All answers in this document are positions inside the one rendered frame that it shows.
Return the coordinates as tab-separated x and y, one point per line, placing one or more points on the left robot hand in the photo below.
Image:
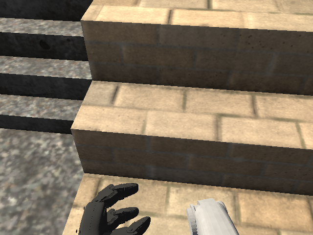
96	220

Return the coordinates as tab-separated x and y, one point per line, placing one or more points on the robot right thigh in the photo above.
208	217

